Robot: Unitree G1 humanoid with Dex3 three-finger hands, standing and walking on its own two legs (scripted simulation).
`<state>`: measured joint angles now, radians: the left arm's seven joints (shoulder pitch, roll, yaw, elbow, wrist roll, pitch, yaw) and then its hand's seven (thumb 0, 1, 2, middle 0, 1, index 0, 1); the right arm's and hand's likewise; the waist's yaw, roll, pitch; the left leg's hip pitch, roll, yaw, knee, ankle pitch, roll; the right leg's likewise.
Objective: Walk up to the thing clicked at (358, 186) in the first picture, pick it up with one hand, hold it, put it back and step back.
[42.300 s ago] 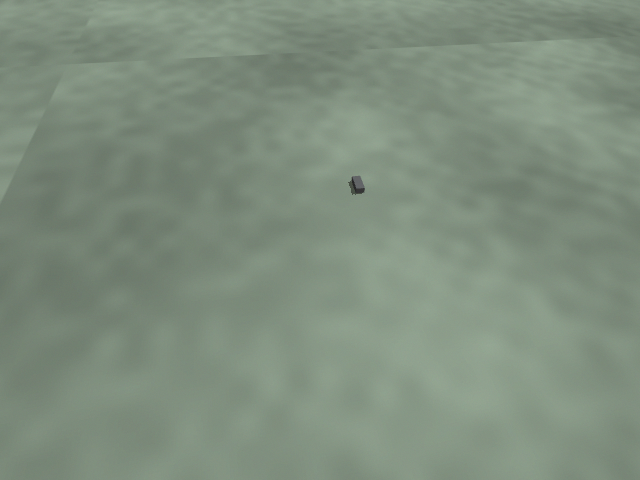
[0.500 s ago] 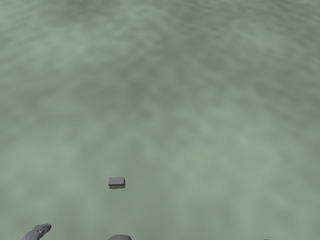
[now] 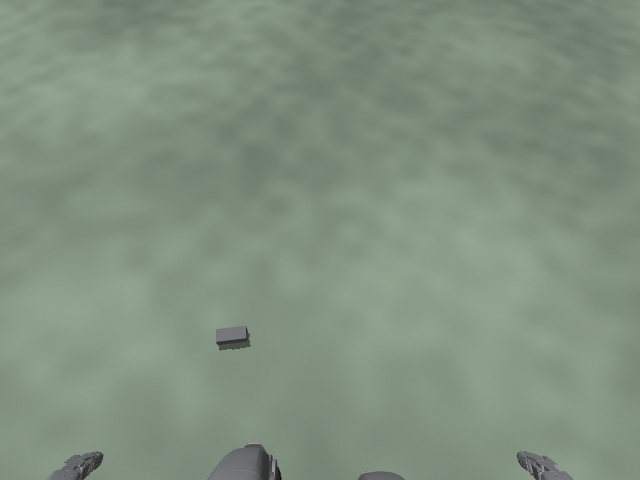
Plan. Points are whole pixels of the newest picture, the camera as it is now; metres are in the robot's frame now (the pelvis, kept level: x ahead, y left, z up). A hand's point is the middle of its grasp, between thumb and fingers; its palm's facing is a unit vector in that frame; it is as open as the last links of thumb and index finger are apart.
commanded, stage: step back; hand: left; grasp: from above
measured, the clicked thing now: (231, 335) +0.56 +0.26 -0.74
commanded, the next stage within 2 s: none
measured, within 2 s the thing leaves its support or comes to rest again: neither
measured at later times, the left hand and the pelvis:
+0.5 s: hand out of the picture -0.04 +0.28 -0.14, palm faces +0.04 -0.93 -0.35, open 7.4 cm; pelvis -0.14 +0.01 +0.01, yaw +2 degrees
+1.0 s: hand out of the picture -0.20 +0.25 -0.14, palm faces +0.06 -0.91 -0.40, open 7.4 cm; pelvis -0.32 -0.03 +0.00, yaw +5 degrees
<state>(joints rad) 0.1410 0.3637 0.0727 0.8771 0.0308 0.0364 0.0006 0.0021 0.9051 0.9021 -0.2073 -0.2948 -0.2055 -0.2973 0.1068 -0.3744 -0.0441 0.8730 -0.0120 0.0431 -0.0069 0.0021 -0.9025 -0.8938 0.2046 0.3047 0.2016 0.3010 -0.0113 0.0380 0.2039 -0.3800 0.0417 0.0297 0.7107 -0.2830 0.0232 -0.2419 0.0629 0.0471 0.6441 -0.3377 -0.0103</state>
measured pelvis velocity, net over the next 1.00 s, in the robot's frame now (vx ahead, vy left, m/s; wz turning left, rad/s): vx -0.32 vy -0.03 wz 0.08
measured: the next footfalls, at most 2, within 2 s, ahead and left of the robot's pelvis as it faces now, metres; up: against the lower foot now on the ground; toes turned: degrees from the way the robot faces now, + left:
left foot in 0.28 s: -0.07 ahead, +0.12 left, +0.00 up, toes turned +1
right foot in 0.68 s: -0.18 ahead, -0.16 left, +0.00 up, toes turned +2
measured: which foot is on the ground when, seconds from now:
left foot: up 0.00-0.26, down 0.28-0.70, up 0.72-0.98, down 1.00-1.00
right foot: down 0.00-0.30, up 0.32-0.66, down 0.68-1.00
